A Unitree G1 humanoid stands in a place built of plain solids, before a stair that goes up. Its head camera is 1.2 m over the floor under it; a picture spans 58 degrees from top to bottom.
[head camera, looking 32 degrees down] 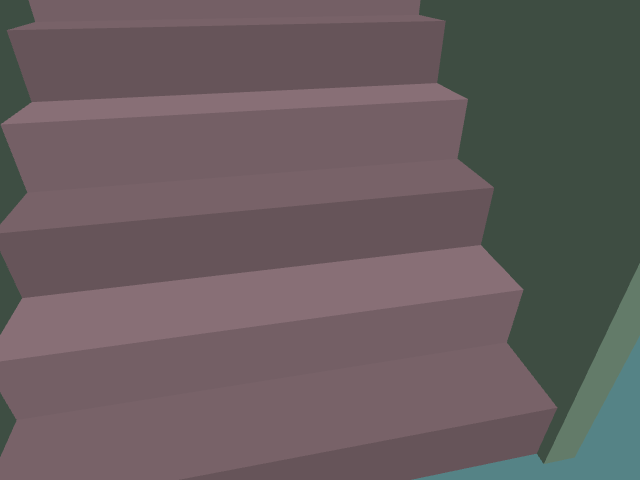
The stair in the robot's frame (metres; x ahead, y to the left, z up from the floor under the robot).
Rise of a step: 0.21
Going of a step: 0.24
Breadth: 1.40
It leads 11 degrees to the left of straight ahead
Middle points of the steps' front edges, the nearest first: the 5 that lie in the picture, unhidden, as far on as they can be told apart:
0.60 0.05 0.21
0.84 0.10 0.42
1.08 0.15 0.63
1.32 0.20 0.84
1.56 0.24 1.05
